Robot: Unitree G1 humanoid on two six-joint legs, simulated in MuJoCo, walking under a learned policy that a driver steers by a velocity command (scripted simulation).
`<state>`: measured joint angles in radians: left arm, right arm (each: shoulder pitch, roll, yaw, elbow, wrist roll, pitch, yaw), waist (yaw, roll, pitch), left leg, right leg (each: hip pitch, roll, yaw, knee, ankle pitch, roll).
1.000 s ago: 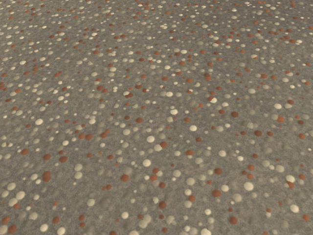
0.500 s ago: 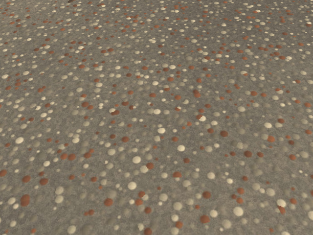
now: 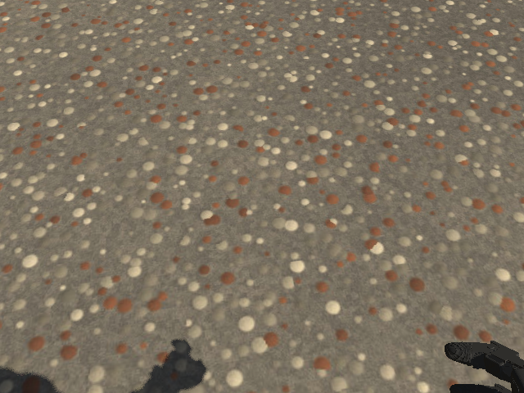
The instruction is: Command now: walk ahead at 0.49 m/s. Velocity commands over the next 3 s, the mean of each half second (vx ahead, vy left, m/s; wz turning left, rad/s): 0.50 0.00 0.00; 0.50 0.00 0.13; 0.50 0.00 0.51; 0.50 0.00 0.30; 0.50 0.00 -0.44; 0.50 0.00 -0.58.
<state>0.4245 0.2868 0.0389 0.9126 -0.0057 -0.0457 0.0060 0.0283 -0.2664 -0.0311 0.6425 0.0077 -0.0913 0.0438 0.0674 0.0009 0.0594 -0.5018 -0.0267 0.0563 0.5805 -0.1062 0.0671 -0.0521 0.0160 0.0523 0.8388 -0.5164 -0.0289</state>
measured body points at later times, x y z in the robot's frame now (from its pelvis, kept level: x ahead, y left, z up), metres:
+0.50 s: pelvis +0.28 -0.04 +0.01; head +0.31 -0.05 +0.46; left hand +0.51 +0.19 -0.07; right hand +0.27 -0.33 -0.12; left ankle +0.12 +0.09 -0.71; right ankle +0.40 -0.15 -0.72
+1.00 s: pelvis +0.55 -0.03 +0.01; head +0.57 -0.03 +0.46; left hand +0.53 +0.26 -0.12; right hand +0.77 -0.24 -0.08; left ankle +0.70 +0.10 -0.70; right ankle +0.40 -0.15 -0.72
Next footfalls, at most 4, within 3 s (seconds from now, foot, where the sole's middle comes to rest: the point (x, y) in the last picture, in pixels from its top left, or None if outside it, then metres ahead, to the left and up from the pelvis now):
0.48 right None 0.44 -0.15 -0.75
1.04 left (259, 279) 0.74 0.09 -0.75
1.54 right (302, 188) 1.06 -0.02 -0.75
2.02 left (191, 163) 1.14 0.34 -0.75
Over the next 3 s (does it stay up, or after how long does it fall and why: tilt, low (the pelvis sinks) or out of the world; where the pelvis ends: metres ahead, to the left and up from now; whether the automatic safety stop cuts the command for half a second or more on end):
stays up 1.57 0.29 0.02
